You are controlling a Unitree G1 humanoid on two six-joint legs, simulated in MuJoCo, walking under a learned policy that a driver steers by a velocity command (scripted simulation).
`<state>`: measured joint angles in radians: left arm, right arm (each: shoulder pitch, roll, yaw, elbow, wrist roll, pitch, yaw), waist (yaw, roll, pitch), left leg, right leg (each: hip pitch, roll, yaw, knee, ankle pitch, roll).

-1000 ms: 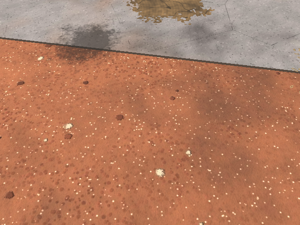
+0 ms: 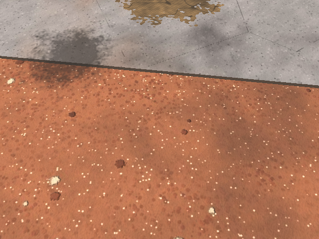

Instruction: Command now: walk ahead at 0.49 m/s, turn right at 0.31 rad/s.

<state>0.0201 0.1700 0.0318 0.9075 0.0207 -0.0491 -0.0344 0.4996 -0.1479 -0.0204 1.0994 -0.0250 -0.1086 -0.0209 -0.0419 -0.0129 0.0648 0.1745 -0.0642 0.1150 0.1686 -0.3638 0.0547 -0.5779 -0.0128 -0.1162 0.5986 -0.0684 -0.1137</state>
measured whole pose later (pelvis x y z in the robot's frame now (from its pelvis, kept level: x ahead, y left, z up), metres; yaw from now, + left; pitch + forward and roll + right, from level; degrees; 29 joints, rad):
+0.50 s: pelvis +0.29 -0.02 +0.01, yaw -16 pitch +2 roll +0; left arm 0.45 0.21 0.07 0.97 0.01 -0.06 0.00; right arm -0.01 -0.22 -0.03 0.78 -0.03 -0.04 0.02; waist 0.10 0.04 0.04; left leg -0.65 0.06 -0.03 0.69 -0.03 -0.03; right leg 0.00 0.13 0.16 0.27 -0.28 -0.12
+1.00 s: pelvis +0.56 -0.06 +0.02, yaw -21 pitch +1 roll +1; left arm 0.08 0.23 0.03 0.82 0.04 -0.04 -0.04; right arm 0.47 -0.20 -0.04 0.96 -0.01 -0.09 0.01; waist -0.06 -0.05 0.03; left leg -0.01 -0.07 0.05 0.20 -0.22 0.07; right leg -0.62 -0.08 -0.01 0.75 -0.08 -0.03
